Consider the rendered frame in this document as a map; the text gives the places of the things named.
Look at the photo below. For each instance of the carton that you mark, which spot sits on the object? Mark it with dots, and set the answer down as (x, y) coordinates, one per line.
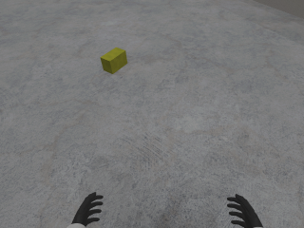
(114, 60)

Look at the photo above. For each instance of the right robot hand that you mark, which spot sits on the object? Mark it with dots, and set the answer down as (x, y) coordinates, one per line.
(248, 214)

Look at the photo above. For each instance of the left robot hand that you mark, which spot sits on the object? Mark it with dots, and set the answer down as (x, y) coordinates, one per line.
(84, 211)

